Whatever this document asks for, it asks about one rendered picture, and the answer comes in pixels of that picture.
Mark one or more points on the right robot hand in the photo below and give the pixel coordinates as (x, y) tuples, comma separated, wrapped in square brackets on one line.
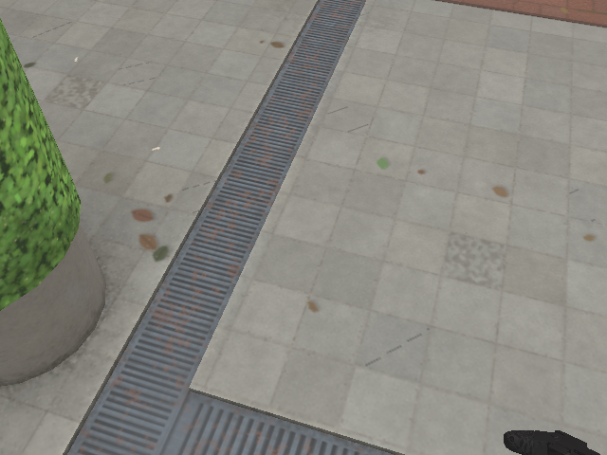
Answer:
[(530, 442)]

